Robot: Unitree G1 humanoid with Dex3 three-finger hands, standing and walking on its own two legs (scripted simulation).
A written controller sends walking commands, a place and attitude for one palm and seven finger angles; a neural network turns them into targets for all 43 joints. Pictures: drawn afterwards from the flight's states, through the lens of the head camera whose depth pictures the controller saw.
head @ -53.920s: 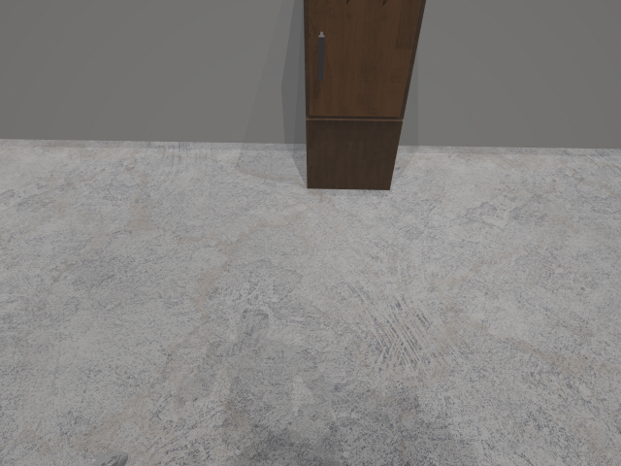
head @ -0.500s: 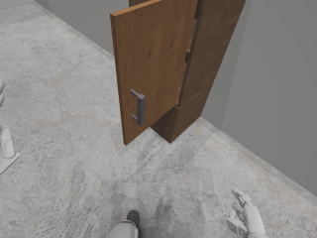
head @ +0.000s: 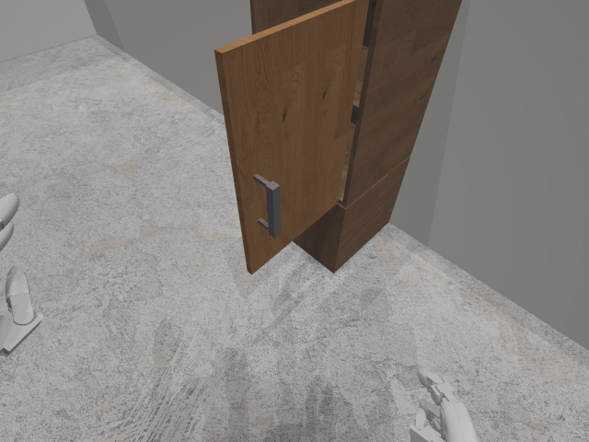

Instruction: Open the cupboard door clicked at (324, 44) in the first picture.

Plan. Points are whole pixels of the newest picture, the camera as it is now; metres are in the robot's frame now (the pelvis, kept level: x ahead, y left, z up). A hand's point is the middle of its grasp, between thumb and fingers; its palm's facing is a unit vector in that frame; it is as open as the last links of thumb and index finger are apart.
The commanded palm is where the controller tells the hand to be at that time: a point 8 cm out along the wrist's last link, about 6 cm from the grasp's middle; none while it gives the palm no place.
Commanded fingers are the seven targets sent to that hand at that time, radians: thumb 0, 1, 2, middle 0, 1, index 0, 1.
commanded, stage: stop stepping back and stand still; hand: left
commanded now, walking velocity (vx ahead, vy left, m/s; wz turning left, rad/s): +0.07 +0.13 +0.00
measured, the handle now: (267, 206) +0.59 +0.09 -0.09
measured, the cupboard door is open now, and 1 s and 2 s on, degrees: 91 91 91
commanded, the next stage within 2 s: let the arm hang, fingers relaxed in 0.14 s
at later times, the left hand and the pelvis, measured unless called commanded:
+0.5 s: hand out of the picture +0.11 +0.20 -0.15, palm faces +0.01 -0.97 -0.25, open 7.4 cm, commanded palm none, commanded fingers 0.00 0.90 0.90 -0.20 -0.30 -0.20 -0.30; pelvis +0.00 +0.00 -0.01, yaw +3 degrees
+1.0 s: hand out of the picture -0.06 +0.18 -0.17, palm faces +0.08 -0.97 -0.21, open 7.3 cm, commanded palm none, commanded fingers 0.00 0.90 0.90 -0.20 -0.30 -0.20 -0.30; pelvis -0.01 +0.00 +0.00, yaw +3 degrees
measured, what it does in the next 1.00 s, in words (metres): stands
